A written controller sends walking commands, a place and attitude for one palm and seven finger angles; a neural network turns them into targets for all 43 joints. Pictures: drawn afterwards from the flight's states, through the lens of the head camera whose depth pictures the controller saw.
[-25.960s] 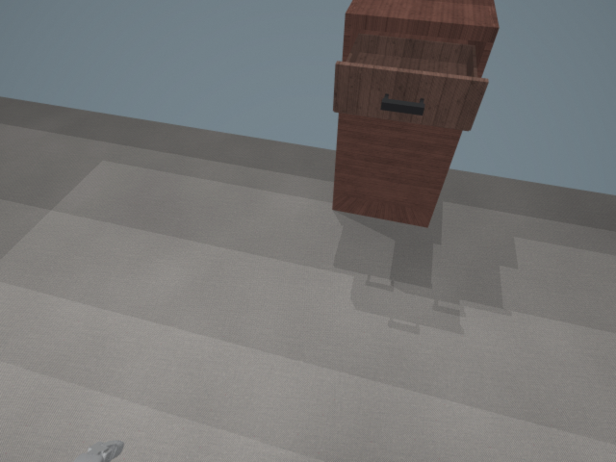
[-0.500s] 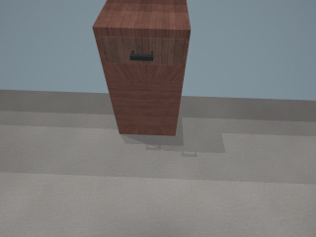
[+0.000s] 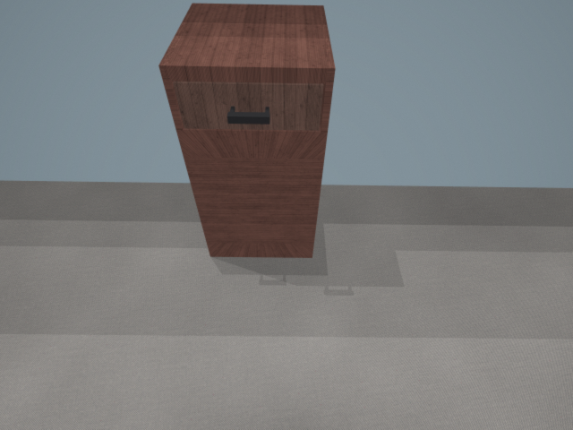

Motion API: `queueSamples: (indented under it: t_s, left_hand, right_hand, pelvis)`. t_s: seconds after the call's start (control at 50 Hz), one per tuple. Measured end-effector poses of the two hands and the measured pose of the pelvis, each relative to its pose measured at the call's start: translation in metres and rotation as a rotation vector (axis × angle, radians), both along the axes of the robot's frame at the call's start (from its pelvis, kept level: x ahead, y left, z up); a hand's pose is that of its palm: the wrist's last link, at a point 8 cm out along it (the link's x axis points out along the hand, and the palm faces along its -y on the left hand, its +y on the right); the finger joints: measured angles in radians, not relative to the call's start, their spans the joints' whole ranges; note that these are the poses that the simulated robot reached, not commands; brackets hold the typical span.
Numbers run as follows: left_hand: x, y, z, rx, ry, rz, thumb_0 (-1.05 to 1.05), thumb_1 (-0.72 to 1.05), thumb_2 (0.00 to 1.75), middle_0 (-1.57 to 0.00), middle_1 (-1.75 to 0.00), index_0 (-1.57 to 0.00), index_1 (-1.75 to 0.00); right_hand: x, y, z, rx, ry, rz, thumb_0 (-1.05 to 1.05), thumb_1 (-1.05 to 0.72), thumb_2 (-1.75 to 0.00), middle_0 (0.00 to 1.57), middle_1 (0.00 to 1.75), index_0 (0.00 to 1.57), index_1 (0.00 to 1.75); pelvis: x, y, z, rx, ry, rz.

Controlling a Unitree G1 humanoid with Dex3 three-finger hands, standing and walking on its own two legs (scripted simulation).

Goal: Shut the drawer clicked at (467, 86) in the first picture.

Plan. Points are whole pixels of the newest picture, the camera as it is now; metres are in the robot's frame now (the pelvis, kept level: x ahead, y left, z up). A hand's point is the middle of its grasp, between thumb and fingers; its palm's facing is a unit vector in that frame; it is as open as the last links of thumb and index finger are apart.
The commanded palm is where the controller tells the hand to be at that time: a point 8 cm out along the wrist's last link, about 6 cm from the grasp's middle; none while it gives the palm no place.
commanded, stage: let the arm hang, fingers relaxed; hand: left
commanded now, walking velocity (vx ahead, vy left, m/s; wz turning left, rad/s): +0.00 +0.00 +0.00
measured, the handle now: (249, 113) +0.87 +0.15 -0.05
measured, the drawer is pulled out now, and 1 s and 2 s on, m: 0.00 0.00 0.00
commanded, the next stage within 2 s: look to check the result in 0.04 s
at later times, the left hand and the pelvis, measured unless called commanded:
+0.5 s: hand out of the picture +0.02 +0.17 -0.17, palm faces +0.01 -0.98 -0.20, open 7.4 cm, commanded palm none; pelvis +0.01 -0.01 +0.00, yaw +0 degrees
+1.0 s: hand out of the picture +0.05 +0.19 -0.17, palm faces +0.01 -0.97 -0.24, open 7.4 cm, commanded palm none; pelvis +0.02 -0.01 +0.00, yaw +0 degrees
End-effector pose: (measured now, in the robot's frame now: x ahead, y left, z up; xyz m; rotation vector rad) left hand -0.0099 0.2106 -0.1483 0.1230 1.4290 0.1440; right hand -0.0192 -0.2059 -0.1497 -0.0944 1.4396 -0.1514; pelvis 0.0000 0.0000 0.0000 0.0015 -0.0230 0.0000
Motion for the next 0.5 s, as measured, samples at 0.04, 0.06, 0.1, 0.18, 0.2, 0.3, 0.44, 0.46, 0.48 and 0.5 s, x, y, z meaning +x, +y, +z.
queueSamples:
  t_s: [0.04, 0.06, 0.1, 0.18, 0.2, 0.3, 0.44, 0.46, 0.48, 0.5]
  left_hand:
    - [0.003, 0.001, 0.001, 0.005, -0.003, -0.002, 0.01, 0.91, 0.90, -0.20, -0.30, -0.20, -0.30]
    - [0.004, 0.002, 0.001, 0.007, -0.004, -0.003, 0.01, 0.91, 0.90, -0.20, -0.30, -0.20, -0.30]
    - [0.006, 0.003, 0.002, 0.012, -0.006, -0.005, 0.01, 0.91, 0.90, -0.20, -0.30, -0.20, -0.30]
    - [0.012, 0.005, 0.003, 0.020, -0.011, -0.009, 0.00, 0.91, 0.90, -0.20, -0.30, -0.20, -0.30]
    - [0.013, 0.006, 0.003, 0.022, -0.014, -0.009, 0.00, 0.91, 0.90, -0.20, -0.30, -0.20, -0.30]
    - [0.020, 0.007, 0.004, 0.028, -0.026, -0.014, 0.00, 0.91, 0.90, -0.20, -0.30, -0.20, -0.30]
    - [0.027, 0.008, 0.005, 0.032, -0.036, -0.021, 0.00, 0.91, 0.90, -0.20, -0.30, -0.20, -0.30]
    - [0.028, 0.008, 0.005, 0.032, -0.038, -0.022, 0.00, 0.91, 0.90, -0.20, -0.30, -0.20, -0.30]
    - [0.029, 0.008, 0.005, 0.033, -0.039, -0.023, 0.00, 0.91, 0.90, -0.20, -0.30, -0.20, -0.30]
    - [0.030, 0.008, 0.005, 0.034, -0.040, -0.023, 0.00, 0.91, 0.90, -0.20, -0.30, -0.20, -0.30]
  right_hand:
    - [-0.001, 0.000, 0.000, 0.001, 0.006, -0.002, 0.00, -0.91, -0.89, 0.19, 0.30, 0.20, 0.30]
    - [-0.001, 0.000, 0.000, 0.002, 0.008, -0.004, 0.00, -0.91, -0.89, 0.19, 0.30, 0.20, 0.30]
    - [-0.002, -0.001, -0.001, 0.002, 0.012, -0.006, 0.00, -0.91, -0.89, 0.19, 0.30, 0.20, 0.30]
    - [-0.001, -0.003, -0.001, 0.001, 0.015, -0.009, 0.00, -0.91, -0.89, 0.20, 0.30, 0.20, 0.30]
    - [-0.001, -0.004, -0.001, 0.000, 0.015, -0.009, 0.00, -0.91, -0.89, 0.20, 0.30, 0.20, 0.30]
    - [0.003, -0.009, 0.000, -0.008, 0.013, -0.007, 0.00, -0.91, -0.89, 0.20, 0.30, 0.20, 0.30]
    - [0.012, -0.018, 0.001, -0.024, -0.003, 0.000, 0.00, -0.91, -0.89, 0.20, 0.30, 0.20, 0.30]
    - [0.013, -0.020, 0.002, -0.026, -0.006, 0.001, 0.00, -0.91, -0.89, 0.20, 0.30, 0.20, 0.30]
    - [0.015, -0.021, 0.002, -0.028, -0.008, 0.002, 0.00, -0.91, -0.89, 0.20, 0.30, 0.20, 0.30]
    - [0.016, -0.022, 0.002, -0.031, -0.010, 0.003, 0.00, -0.91, -0.89, 0.20, 0.30, 0.20, 0.30]
  pelvis:
    - [0.001, 0.000, 0.000, 0.000, 0.000, -0.001]
    - [0.002, -0.001, 0.000, 0.000, 0.001, -0.002]
    - [0.003, -0.001, 0.000, 0.000, 0.001, -0.003]
    - [0.005, -0.002, 0.000, 0.001, 0.000, -0.004]
    - [0.005, -0.002, 0.000, 0.001, -0.001, -0.004]
    - [0.007, -0.004, 0.001, 0.001, -0.002, -0.005]
    - [0.009, -0.006, 0.001, 0.000, -0.002, -0.006]
    - [0.009, -0.006, 0.001, 0.000, -0.002, -0.006]
    - [0.009, -0.006, 0.001, 0.000, -0.002, -0.006]
    - [0.009, -0.006, 0.001, 0.000, -0.002, -0.006]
